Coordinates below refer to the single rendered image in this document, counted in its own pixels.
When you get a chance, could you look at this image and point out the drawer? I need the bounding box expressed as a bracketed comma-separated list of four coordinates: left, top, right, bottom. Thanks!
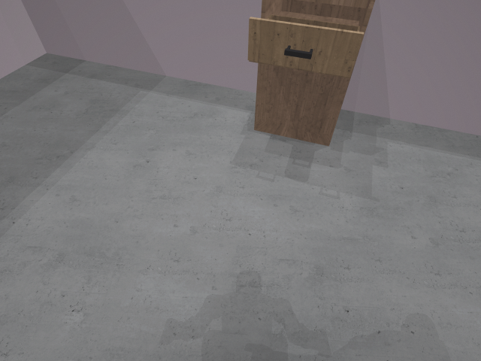
[248, 14, 364, 78]

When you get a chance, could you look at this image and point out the cabinet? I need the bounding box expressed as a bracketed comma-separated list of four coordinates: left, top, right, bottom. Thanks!
[254, 0, 375, 146]

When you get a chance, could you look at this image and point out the handle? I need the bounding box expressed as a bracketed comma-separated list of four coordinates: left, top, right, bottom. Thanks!
[284, 46, 313, 59]

